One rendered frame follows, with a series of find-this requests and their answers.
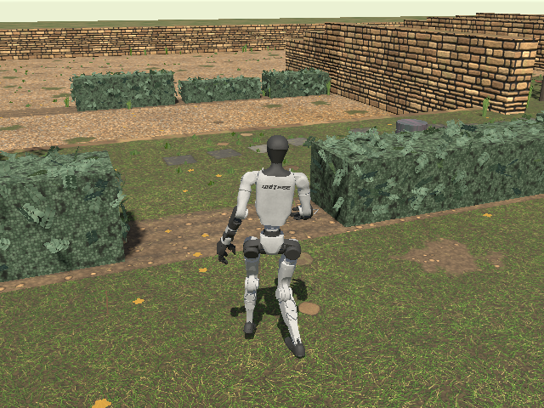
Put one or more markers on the right robot hand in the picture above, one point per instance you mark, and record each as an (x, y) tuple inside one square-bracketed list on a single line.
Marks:
[(296, 215)]

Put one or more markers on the robot right upper arm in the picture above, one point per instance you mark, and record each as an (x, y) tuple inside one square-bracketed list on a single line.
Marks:
[(301, 181)]

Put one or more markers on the robot head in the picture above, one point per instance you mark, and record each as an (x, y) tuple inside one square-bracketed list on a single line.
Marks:
[(277, 147)]

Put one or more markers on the right robot forearm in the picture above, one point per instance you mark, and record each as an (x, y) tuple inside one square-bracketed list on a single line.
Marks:
[(307, 217)]

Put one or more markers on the robot left upper arm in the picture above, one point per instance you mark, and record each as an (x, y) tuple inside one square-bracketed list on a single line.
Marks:
[(244, 193)]

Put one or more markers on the left robot thigh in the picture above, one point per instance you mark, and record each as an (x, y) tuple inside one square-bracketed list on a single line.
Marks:
[(251, 249)]

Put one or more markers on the left robot forearm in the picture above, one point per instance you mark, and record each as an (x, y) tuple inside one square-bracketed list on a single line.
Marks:
[(231, 229)]

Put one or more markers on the left robot hand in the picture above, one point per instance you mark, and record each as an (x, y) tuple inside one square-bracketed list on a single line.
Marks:
[(221, 251)]

